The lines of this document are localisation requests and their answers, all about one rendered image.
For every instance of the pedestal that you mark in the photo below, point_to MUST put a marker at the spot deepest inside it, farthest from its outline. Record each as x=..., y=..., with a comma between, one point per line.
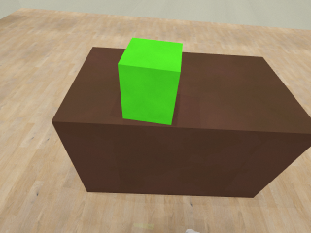
x=235, y=128

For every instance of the carton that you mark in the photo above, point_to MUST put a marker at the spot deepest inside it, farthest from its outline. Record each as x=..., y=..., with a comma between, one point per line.
x=149, y=73

